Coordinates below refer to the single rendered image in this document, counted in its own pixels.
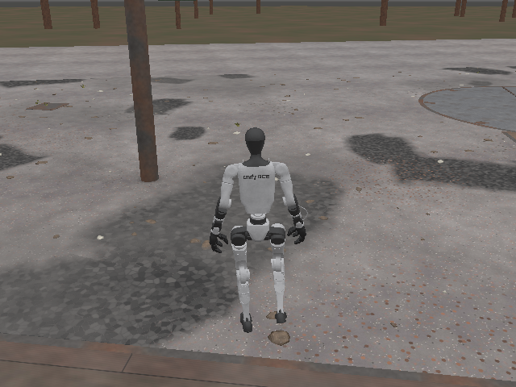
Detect robot left hand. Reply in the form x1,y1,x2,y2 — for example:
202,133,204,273
209,232,228,253

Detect right robot upper arm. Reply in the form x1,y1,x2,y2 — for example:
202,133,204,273
273,162,296,206

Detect left robot upper arm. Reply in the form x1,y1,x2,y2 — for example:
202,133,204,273
218,163,239,209

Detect left robot foot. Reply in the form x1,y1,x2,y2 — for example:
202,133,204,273
240,312,252,333

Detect left robot forearm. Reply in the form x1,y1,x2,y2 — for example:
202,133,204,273
210,197,227,235

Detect robot right hand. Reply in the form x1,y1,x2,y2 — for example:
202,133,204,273
287,226,306,244

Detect robot left thigh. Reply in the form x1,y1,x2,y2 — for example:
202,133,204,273
231,226,250,284

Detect right robot forearm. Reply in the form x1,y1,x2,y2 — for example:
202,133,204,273
288,194,304,228

